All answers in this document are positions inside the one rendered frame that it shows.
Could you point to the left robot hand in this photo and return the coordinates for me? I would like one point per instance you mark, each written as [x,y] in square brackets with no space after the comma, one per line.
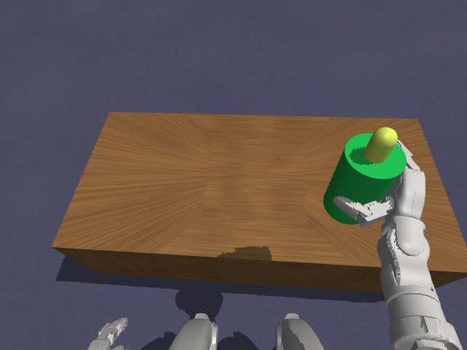
[108,335]

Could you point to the right robot hand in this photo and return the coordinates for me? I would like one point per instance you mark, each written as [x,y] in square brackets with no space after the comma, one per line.
[405,197]

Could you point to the bottle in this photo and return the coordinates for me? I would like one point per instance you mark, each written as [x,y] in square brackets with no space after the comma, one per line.
[368,167]

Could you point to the right robot arm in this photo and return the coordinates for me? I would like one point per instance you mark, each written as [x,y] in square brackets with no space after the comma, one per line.
[417,320]

